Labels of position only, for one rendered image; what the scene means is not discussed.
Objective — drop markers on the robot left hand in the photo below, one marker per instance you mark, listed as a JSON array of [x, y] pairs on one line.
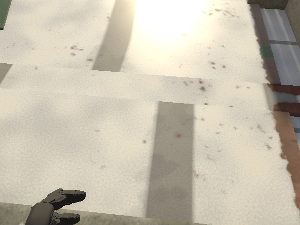
[[42, 213]]

